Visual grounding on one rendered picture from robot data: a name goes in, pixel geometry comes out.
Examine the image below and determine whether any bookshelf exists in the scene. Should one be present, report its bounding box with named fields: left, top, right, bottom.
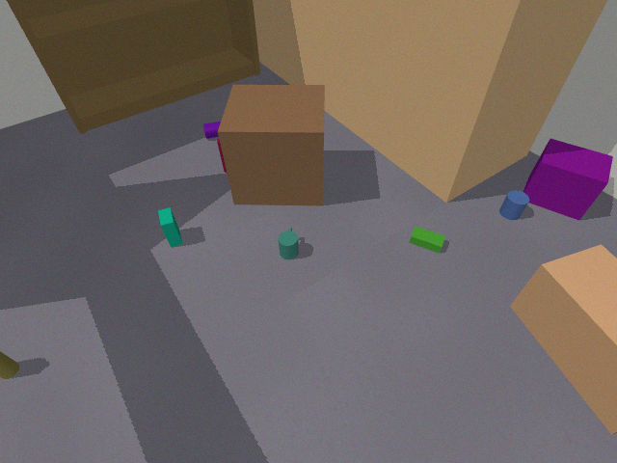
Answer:
left=7, top=0, right=261, bottom=134

